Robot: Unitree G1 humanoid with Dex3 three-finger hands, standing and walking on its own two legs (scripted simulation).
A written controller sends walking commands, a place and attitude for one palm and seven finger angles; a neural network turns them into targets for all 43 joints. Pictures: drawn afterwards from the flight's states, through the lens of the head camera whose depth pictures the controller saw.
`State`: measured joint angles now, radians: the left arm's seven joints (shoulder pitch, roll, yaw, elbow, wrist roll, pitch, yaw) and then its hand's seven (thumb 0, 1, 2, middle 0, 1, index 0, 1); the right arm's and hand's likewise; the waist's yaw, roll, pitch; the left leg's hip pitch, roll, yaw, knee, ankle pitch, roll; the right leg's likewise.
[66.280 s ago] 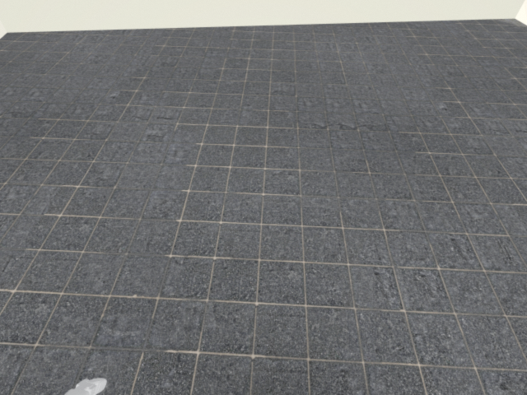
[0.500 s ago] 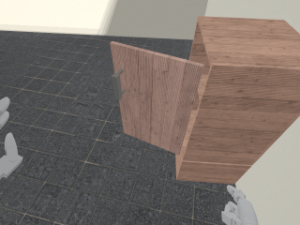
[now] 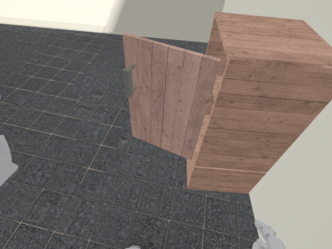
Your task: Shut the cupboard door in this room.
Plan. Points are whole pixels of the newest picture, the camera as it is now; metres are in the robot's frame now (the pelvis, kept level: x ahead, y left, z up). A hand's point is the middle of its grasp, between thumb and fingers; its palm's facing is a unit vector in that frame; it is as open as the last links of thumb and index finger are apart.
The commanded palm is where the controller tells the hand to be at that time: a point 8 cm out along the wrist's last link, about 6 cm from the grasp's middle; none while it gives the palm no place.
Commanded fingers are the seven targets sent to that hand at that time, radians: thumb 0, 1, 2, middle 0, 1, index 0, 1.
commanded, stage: step back with the hand held close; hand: left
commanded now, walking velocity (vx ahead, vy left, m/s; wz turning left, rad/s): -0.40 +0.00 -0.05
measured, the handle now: (131, 80) +0.74 +0.15 -0.02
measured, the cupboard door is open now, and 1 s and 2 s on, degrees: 69 69 69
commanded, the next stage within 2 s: stop stepping back and stand still in 0.40 s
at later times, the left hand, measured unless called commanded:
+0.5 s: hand out of the picture +0.10 +0.32 +0.19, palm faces +0.49 -0.78 -0.39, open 7.4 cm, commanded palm +0.03 +0.34 +0.19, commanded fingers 0.00 0.90 0.90 -0.20 -0.30 -0.20 -0.30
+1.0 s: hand out of the picture -0.06 +0.43 +0.20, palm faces +0.52 -0.81 -0.28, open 7.4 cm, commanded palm -0.11 +0.45 +0.19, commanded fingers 0.00 0.90 0.90 -0.20 -0.30 -0.20 -0.30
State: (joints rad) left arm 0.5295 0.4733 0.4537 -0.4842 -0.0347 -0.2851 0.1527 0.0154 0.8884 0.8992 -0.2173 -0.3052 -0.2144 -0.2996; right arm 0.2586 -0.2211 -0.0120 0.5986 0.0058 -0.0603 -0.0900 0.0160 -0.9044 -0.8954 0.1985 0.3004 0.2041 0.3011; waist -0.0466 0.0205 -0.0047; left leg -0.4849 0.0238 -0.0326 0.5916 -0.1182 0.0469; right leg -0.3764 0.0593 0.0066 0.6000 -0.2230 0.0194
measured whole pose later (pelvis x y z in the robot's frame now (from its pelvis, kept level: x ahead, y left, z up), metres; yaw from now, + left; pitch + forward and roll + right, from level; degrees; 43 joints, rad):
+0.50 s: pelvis -0.09 +0.03 +0.00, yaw +3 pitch +1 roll -7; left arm 0.47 0.48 0.48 -0.49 -0.07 -0.27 0.13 0.02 0.89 0.90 -0.22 -0.30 -0.21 -0.30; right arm 0.18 -0.17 -0.01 0.60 0.00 -0.09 -0.06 0.01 -0.90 -0.90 0.20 0.30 0.20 0.30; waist -0.01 0.03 -0.03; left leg -0.55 0.09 0.07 0.47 -0.03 0.06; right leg -0.27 0.10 -0.01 0.67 -0.46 -0.02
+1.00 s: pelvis -0.25 +0.16 -0.03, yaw -1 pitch -2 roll -6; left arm 0.37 0.44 0.48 -0.60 -0.04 -0.21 0.15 0.01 0.89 0.90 -0.22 -0.31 -0.21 -0.30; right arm 0.29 -0.21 0.01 0.67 0.01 -0.09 -0.06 0.02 -0.90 -0.90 0.20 0.30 0.20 0.30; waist 0.02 -0.03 -0.04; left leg -0.47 0.08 -0.01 0.88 -0.46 0.03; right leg -0.52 0.00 -0.01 1.00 -0.55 -0.02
